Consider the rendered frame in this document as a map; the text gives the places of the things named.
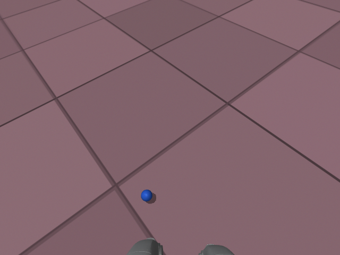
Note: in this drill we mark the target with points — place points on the ball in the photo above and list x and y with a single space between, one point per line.
146 195

